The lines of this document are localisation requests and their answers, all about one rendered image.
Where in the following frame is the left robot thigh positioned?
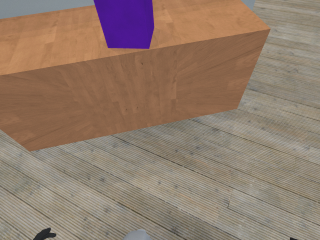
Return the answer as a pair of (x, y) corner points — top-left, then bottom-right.
(122, 230), (152, 240)

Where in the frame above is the carton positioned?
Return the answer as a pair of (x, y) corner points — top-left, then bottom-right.
(93, 0), (154, 49)

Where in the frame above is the left robot hand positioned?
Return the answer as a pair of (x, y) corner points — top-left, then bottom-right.
(33, 227), (57, 240)

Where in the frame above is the pedestal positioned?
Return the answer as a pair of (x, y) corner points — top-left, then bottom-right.
(0, 0), (271, 152)

